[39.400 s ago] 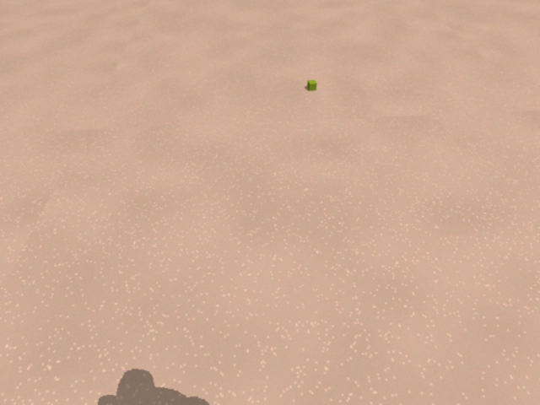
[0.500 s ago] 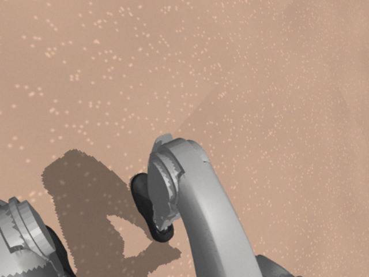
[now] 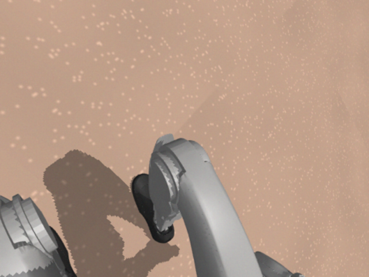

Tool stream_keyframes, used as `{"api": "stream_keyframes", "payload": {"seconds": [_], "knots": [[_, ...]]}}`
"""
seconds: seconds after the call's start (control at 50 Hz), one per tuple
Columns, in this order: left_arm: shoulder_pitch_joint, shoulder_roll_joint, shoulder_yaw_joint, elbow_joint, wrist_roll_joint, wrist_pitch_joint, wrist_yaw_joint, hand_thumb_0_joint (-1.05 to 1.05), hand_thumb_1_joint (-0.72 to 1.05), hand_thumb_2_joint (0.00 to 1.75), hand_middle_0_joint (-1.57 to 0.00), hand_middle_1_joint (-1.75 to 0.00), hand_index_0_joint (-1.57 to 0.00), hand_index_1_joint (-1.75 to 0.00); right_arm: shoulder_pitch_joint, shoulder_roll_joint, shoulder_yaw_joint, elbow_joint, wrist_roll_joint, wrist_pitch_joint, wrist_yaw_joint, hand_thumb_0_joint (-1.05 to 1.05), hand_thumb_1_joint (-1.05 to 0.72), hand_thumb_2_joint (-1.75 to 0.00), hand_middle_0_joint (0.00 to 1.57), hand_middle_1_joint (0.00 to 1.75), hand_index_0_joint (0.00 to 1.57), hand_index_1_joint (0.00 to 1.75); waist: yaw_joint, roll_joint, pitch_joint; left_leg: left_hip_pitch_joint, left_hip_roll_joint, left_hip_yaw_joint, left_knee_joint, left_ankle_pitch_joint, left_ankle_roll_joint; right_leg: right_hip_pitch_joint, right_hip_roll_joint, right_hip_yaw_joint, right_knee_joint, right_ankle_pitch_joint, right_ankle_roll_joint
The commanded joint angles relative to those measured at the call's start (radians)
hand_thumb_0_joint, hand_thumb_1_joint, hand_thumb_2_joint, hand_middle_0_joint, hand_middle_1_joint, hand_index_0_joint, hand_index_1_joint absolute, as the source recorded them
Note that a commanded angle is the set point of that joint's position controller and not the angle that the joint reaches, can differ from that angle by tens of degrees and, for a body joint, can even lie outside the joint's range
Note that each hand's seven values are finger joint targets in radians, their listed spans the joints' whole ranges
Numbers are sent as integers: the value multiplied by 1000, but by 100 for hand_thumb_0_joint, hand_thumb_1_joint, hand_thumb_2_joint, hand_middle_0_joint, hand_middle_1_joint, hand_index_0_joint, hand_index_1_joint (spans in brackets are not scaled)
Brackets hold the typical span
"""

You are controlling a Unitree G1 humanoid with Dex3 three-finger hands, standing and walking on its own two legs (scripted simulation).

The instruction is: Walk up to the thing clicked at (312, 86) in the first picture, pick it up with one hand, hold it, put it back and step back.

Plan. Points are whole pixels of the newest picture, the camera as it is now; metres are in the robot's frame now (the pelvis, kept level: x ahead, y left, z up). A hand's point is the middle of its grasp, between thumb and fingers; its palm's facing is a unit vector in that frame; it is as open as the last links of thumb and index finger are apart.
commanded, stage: close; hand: left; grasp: from above
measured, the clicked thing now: out of the picture +0.40 +0.42 -0.29
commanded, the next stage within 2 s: none
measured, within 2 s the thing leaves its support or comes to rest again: neither
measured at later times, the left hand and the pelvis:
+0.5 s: hand out of the picture +0.39 +0.38 -0.26, palm faces -0.08 -0.44 -0.89, open 11.5 cm; pelvis +0.00 +0.00 +0.00, yaw +0 degrees
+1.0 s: hand out of the picture +0.39 +0.39 -0.26, palm faces -0.08 -0.45 -0.89, open 9.7 cm; pelvis +0.00 +0.00 +0.00, yaw +0 degrees
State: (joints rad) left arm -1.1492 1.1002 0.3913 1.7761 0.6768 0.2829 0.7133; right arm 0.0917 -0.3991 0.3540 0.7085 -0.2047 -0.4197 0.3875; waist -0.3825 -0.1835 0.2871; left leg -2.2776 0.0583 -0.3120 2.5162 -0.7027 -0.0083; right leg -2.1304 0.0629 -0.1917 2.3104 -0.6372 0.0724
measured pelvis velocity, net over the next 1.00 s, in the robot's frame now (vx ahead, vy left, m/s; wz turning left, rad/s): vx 0.00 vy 0.00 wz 0.00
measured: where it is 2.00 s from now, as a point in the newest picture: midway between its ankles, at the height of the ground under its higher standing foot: (113, 246)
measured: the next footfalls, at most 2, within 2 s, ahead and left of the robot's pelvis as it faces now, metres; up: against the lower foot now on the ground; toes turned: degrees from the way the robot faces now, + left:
none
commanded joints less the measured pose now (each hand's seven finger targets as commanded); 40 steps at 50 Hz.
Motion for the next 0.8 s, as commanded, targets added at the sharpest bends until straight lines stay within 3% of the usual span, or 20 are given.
{"api": "stream_keyframes", "payload": {"seconds": [0.0, 0.22, 0.3, 0.42, 0.44, 0.52, 0.6, 0.78], "knots": [[-188, 226, -35, -94, 16, 0, 29, 0, -21, 81, -20, -98, -24, -94, 229, -355, -98, 44, 9, -5, -5, 0, -88, -89, 20, 30, 20, 30, -73, 564, -613, 478, 46, 97, -282, 162, -5, 335, 22, -113, -185, 225, -66], [-209, 213, -50, -93, 15, 10, 34, 0, -13, 73, -25, -93, -29, -89, 228, -349, -94, 47, 11, -5, -4, 0, -87, -89, 20, 30, 20, 30, -75, 575, -611, 485, 44, 95, -280, 179, -7, 322, 18, -112, -180, 238, -66], [-188, 238, -14, -74, 18, 11, 45, 0, -10, 72, -28, -91, -32, -87, 233, -353, -97, 53, 13, -4, -2, 0, -87, -89, 20, 30, 20, 30, -57, 585, -623, 495, 47, 91, -290, 172, -12, 329, 18, -117, -177, 230, -69], [-185, 241, -5, -98, -2, 11, 49, 0, -3, 68, -31, -90, -36, -85, 223, -346, -89, 42, 10, -7, 2, 0, -87, -89, 20, 30, 20, 30, -54, 572, -623, 480, 45, 102, -274, 188, -8, 342, 16, -110, -181, 246, -63], [-179, 236, -10, -88, 0, 11, 44, 0, -1, 66, -33, -89, -37, -83, 224, -347, -90, 39, 10, -6, 3, 0, -87, -89, 20, 30, 20, 30, -64, 564, -622, 474, 44, 100, -277, 185, -6, 343, 17, -112, -183, 243, -64], [-173, 252, -1, -103, -2, 11, 47, 0, 6, 61, -37, -85, -42, -80, 235, -350, -85, 34, 9, -6, 3, 0, -87, -89, 20, 30, 20, 30, -53, 555, -646, 472, 43, 109, -263, 214, -2, 370, 21, -105, -191, 265, -63], [-164, 262, 11, -103, -4, 8, 41, 0, 9, 62, -40, -84, -45, -79, 230, -346, -88, 47, 8, -7, -1, 0, -87, -89, 20, 30, 20, 30, -50, 554, -638, 462, 43, 111, -267, 178, -3, 365, 21, -103, -191, 237, -63], [-176, 232, -7, -85, -3, 6, 50, 0, 14, 59, -44, -81, -49, -76, 228, -355, -96, 52, 9, -13, -3, 0, -87, -89, 20, 30, 20, 30, -63, 557, -628, 472, 47, 99, -275, 168, -6, 348, 19, -112, -188, 230, -66]]}}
